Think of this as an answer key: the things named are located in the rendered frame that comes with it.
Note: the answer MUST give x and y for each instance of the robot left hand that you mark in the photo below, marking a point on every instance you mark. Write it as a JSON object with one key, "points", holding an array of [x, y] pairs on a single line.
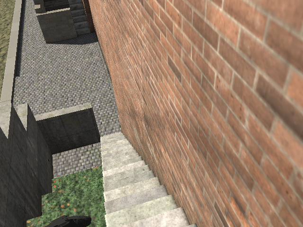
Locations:
{"points": [[73, 221]]}

